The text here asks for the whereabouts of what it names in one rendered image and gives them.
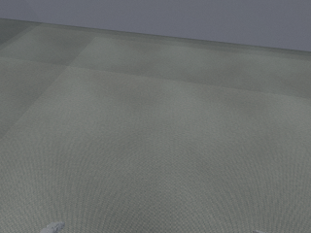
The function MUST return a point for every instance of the robot left hand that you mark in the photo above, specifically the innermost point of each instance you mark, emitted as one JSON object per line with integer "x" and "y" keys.
{"x": 53, "y": 227}

